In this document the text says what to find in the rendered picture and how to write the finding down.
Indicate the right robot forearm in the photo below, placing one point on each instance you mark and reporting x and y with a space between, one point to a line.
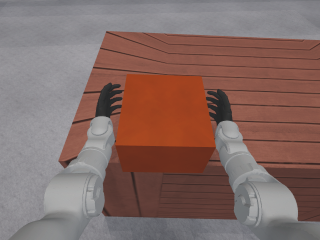
237 161

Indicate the left robot hand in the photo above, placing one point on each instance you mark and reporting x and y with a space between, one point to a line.
104 103

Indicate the left robot upper arm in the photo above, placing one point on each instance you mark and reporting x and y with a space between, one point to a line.
71 201

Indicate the right robot upper arm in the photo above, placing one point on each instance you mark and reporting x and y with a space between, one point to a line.
270 211

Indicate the right robot hand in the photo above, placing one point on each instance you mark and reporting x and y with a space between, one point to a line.
223 109

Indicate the pedestal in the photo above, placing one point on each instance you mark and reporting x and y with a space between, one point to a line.
273 87

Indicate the left robot forearm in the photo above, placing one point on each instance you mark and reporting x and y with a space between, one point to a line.
96 153

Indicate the carton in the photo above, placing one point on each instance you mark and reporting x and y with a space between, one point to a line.
164 125

